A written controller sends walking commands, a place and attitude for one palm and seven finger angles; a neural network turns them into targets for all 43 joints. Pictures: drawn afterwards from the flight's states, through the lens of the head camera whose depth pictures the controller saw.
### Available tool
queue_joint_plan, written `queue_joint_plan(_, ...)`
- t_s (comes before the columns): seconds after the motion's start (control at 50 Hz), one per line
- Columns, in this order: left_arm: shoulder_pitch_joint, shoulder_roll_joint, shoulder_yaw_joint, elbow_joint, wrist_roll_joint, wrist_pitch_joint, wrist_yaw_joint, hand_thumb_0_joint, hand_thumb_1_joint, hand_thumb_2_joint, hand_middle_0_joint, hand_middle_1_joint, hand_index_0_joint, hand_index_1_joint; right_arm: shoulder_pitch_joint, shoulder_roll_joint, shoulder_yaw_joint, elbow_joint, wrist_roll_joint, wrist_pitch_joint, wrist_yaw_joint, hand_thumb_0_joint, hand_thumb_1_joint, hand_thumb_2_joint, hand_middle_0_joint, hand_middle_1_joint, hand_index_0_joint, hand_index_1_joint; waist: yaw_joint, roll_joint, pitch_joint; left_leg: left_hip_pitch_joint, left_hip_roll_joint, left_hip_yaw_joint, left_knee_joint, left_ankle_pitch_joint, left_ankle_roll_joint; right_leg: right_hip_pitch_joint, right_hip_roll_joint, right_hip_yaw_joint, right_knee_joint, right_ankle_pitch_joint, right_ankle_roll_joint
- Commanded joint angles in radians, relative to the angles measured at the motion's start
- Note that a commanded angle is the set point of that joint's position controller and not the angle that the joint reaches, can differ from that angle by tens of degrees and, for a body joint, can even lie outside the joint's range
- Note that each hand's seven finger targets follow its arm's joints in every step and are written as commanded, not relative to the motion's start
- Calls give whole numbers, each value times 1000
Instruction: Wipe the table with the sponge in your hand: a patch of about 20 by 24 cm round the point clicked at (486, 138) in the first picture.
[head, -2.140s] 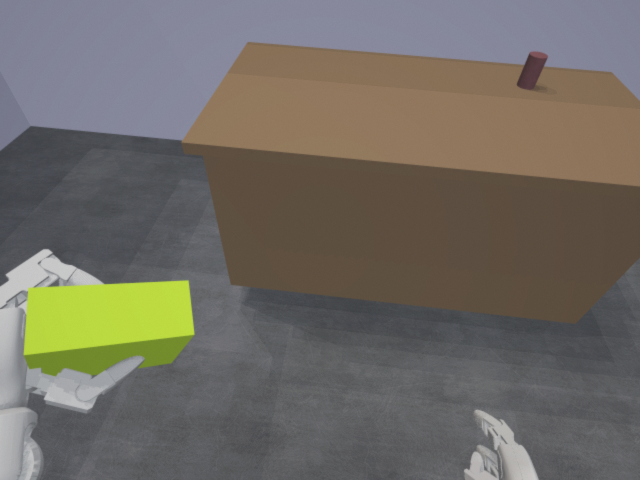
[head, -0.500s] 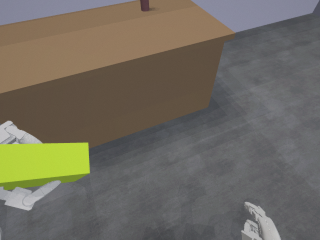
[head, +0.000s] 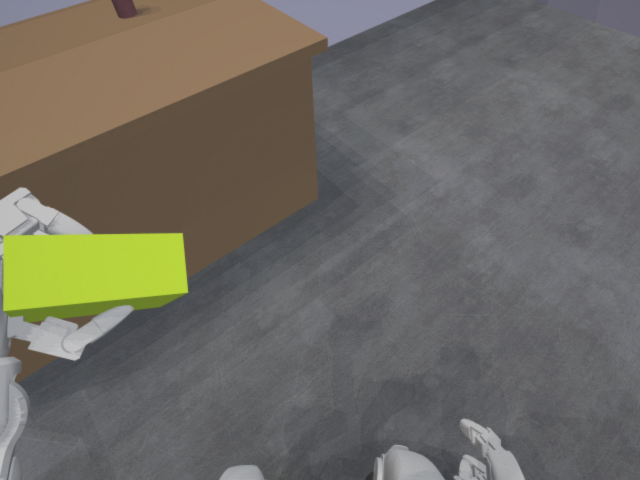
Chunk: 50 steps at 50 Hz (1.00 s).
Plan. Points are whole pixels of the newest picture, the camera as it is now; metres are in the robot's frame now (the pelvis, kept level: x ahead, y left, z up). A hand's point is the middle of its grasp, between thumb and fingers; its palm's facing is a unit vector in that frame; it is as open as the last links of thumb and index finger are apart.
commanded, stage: walk to a spot facing it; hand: left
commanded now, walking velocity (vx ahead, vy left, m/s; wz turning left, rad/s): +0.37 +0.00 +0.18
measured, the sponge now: (124, 277) +0.27 +0.20 +0.17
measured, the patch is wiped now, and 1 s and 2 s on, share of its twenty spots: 0.00 0.00 0.00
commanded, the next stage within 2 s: turn to face it in 0.34 s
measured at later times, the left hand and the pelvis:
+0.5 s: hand (91, 190) +0.35 +0.25 +0.19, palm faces +0.52 -0.79 -0.32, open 9.6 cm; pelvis +0.15 -0.01 +0.03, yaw +6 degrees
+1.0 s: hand (117, 158) +0.39 +0.23 +0.21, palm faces +0.57 -0.72 -0.40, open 9.6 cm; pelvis +0.23 -0.04 +0.03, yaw +14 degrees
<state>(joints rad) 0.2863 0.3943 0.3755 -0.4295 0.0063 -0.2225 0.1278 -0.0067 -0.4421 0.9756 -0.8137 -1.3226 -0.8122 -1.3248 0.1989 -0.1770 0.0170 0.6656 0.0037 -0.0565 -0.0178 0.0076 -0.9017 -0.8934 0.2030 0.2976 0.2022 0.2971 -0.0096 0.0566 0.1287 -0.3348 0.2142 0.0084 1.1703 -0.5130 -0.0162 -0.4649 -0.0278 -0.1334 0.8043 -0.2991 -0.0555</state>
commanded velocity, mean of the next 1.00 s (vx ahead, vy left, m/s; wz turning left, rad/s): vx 0.21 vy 0.03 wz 0.27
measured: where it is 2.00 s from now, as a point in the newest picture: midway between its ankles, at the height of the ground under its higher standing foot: (339, 399)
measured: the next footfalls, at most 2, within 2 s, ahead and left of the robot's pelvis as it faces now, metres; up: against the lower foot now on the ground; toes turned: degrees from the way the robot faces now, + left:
left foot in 0.32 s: +0.20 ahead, +0.12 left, +0.00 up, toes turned +11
right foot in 0.60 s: +0.27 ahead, -0.14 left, +0.00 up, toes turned +2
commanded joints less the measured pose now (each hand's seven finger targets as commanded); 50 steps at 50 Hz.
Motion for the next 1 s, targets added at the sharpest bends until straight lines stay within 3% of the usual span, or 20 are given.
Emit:
queue_joint_plan(0.0,172,259,231,-392,-34,-90,23,0,100,1300,-1200,-1600,-1200,-1600,-144,-117,-45,-200,4,-31,2,0,-900,-900,200,300,200,300,31,-105,-273,-335,-51,-53,197,77,3,354,-322,559,-486,-92,-186)
queue_joint_plan(0.06,247,256,274,-462,-40,-102,39,0,100,1300,-1200,-1600,-1200,-1600,-128,-114,-50,-207,3,-7,4,0,-900,-900,200,300,200,300,0,-139,-333,-250,-37,-17,-14,119,-16,331,-291,332,-474,76,-145)
queue_joint_plan(0.16,322,178,236,-365,-52,-79,66,0,100,1300,-1200,-1600,-1200,-1600,-79,-106,-68,-210,1,-14,-22,0,-900,-900,200,300,200,300,10,-133,-290,-118,-85,86,-383,178,9,302,-282,252,-466,63,-131)
queue_joint_plan(0.28,162,104,98,-165,-37,-52,64,0,100,1300,-1200,-1600,-1200,-1600,-14,-132,-82,-197,3,-28,-62,0,-900,-900,200,300,200,300,-13,-79,-160,143,-136,125,-680,256,51,154,-187,134,-324,-95,-17)
queue_joint_plan(0.32,81,89,63,-201,-34,-54,61,0,100,1300,-1200,-1600,-1200,-1600,-17,-161,-83,-207,9,-38,-65,0,-900,-900,200,300,200,300,-10,144,-165,248,51,-226,-799,308,172,22,-50,31,-33,-60,60)
queue_joint_plan(0.34,-11,90,25,-251,-29,-69,55,0,100,1300,-1200,-1600,-1200,-1600,-32,-144,-72,-217,16,-50,-61,0,-900,-900,200,300,200,300,-9,225,-161,334,164,-443,-844,418,249,-112,-5,39,149,-250,76)
queue_joint_plan(0.36,-35,130,34,-249,-14,-70,51,0,100,1300,-1200,-1600,-1200,-1600,-32,-132,-56,-198,-6,-60,-62,0,-900,-900,200,300,200,300,-17,262,-138,277,201,-531,-886,357,281,-156,-32,105,276,-287,70)
queue_joint_plan(0.4,-86,142,23,-320,-1,-62,47,0,100,1300,-1200,-1600,-1200,-1600,-43,-130,-60,-187,-9,-70,-53,0,-900,-900,200,300,200,300,-1,174,-93,172,171,-448,-868,340,281,-126,-76,154,252,-263,71)
queue_joint_plan(0.46,2,153,56,-450,-19,-51,55,0,100,1300,-1200,-1600,-1200,-1600,-39,-138,-66,-196,0,-98,-43,0,-900,-900,200,300,200,300,19,223,-176,149,52,-189,-796,486,194,53,-31,56,26,-166,79)
queue_joint_plan(0.56,144,137,125,-318,-46,-29,55,0,100,1300,-1200,-1600,-1200,-1600,-41,-122,-56,-199,7,-84,-26,0,-900,-900,200,300,200,300,11,155,-227,83,1,-71,-643,529,113,296,23,-21,-298,27,90)
queue_joint_plan(0.58,137,132,125,-275,-44,-27,52,0,100,1300,-1200,-1600,-1200,-1600,-36,-114,-58,-193,11,-76,-25,0,-900,-900,200,300,200,300,7,61,-236,57,-40,-20,-542,445,79,340,-25,28,-384,124,76)
queue_joint_plan(0.62,130,167,133,-197,-47,-10,49,0,100,1300,-1200,-1600,-1200,-1600,-52,-86,-51,-210,8,-63,-26,0,-900,-900,200,300,200,300,2,-354,-237,-219,-224,75,-159,-36,-3,455,-364,479,-455,480,-86)
queue_joint_plan(0.66,120,125,91,-125,-52,5,37,0,100,1300,-1200,-1600,-1200,-1600,-69,-109,-62,-197,11,-55,-27,0,-900,-900,200,300,200,300,4,-335,-161,-246,-168,-41,30,-35,-12,368,-393,454,-457,589,-118)
queue_joint_plan(0.7,154,132,110,-97,-38,-15,36,0,100,1300,-1200,-1600,-1200,-1600,-97,-79,-27,-184,-2,-31,-30,0,-900,-900,200,300,200,300,5,-260,-172,-210,-158,0,-41,15,-26,375,-316,242,-391,762,-87)
queue_joint_plan(0.74,98,121,85,-152,-26,-34,37,0,100,1300,-1200,-1600,-1200,-1600,-134,-81,-23,-198,-4,-14,-36,0,-900,-900,200,300,200,300,6,-260,-216,-163,-163,58,-212,55,-18,418,-288,141,-366,788,-48)
queue_joint_plan(0.86,126,167,110,-436,-16,-59,82,0,100,1300,-1200,-1600,-1200,-1600,-123,-95,-55,-245,-17,-33,-47,0,-900,-900,200,300,200,300,45,-206,-307,-69,-189,136,-507,120,16,503,-321,161,-363,604,-75)
queue_joint_plan(0.92,166,170,136,-482,-25,-51,97,0,100,1300,-1200,-1600,-1200,-1600,-67,-105,-73,-250,-12,-30,-51,0,-900,-900,200,300,200,300,5,-90,-357,137,-222,164,-720,293,19,431,-262,115,-215,505,-27)
queue_joint_plan(0.94,172,168,134,-497,-31,-54,100,0,100,1300,-1200,-1600,-1200,-1600,-47,-124,-84,-251,-6,-31,-55,0,-900,-900,200,300,200,300,-17,30,-380,304,-152,74,-778,370,50,307,-205,60,-36,394,14)
queue_joint_plan(0.96,185,153,134,-500,-35,-67,101,0,100,1300,-1200,-1600,-1200,-1600,-64,-141,-87,-256,-6,-36,-53,0,-900,-900,200,300,200,300,-5,268,-355,439,55,-203,-797,610,156,42,-61,-11,164,-43,77)
queue_joint_plan(0.98,204,168,131,-472,-24,-78,99,0,100,1300,-1200,-1600,-1200,-1600,-51,-136,-83,-257,5,-46,-42,0,-900,-900,200,300,200,300,6,329,-327,475,183,-388,-811,799,256,-118,-12,42,322,-361,68)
